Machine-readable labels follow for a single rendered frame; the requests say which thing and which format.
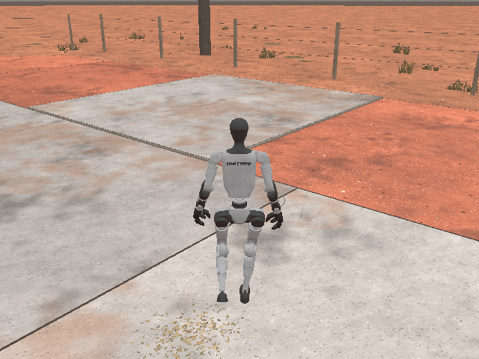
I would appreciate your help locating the robot left hand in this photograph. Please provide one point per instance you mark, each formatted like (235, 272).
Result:
(198, 214)

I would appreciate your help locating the robot thigh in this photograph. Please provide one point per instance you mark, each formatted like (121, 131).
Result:
(221, 219)
(257, 219)

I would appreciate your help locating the robot right thigh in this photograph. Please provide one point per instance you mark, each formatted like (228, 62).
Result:
(257, 219)

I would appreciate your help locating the robot right hand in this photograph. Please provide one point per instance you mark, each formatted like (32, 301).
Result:
(277, 217)

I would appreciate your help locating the robot left forearm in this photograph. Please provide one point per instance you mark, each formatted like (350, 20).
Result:
(202, 198)

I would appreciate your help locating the robot left upper arm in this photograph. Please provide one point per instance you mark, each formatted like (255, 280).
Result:
(212, 168)

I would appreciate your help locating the robot right upper arm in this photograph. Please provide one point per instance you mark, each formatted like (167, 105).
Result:
(266, 170)

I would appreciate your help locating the robot left thigh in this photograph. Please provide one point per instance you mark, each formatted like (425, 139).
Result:
(221, 219)

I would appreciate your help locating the robot right forearm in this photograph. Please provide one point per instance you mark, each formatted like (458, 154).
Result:
(274, 201)

